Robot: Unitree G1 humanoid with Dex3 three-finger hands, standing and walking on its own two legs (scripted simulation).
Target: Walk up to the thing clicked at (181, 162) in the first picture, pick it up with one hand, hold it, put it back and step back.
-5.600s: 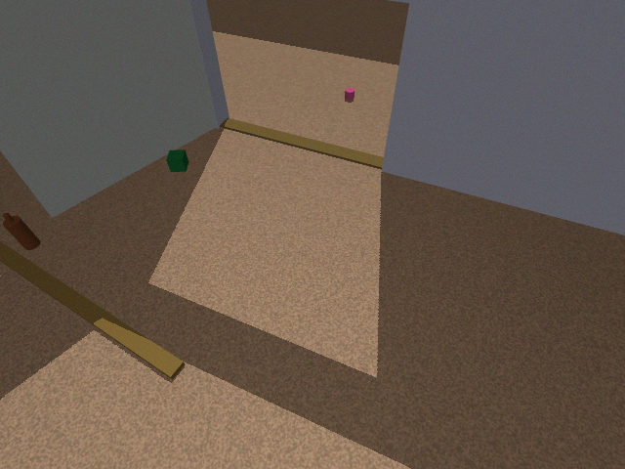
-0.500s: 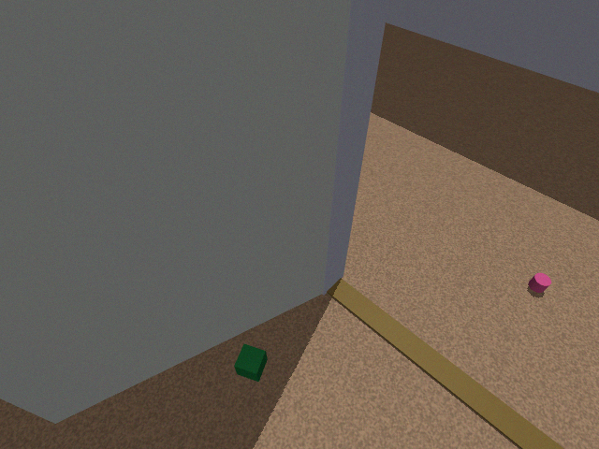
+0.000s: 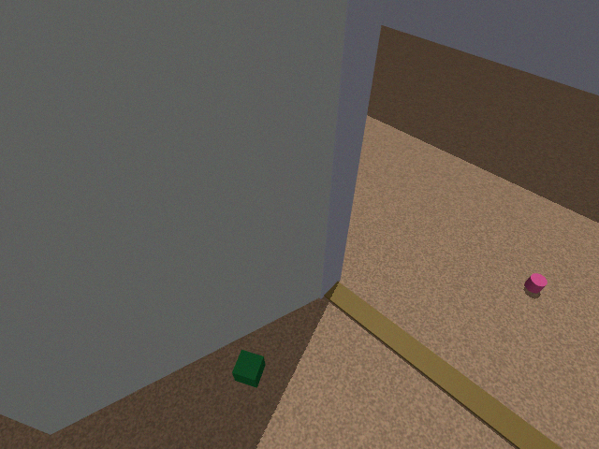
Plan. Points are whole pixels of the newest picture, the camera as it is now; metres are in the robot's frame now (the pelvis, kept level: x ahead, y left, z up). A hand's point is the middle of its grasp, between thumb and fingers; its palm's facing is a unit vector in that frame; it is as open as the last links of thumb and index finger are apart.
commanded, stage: walk up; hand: left
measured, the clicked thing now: (249, 368) +0.47 +0.19 -0.74
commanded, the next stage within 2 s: none
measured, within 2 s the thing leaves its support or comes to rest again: neither
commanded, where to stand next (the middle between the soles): +0.07 -0.02 m, yaw -1 degrees
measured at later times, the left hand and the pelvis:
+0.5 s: hand out of the picture +0.08 +0.24 -0.15, palm faces -0.06 -0.91 -0.40, open 7.3 cm; pelvis +0.02 -0.04 -0.01, yaw -1 degrees
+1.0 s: hand out of the picture +0.13 +0.25 -0.16, palm faces +0.05 -0.90 -0.43, open 7.3 cm; pelvis +0.05 -0.02 -0.02, yaw +3 degrees
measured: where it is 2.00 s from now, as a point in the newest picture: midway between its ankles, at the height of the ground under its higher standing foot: outside the picture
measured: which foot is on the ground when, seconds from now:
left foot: down 0.00-0.52, up 0.54-0.98, down 1.00-1.00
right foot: down 0.00-1.00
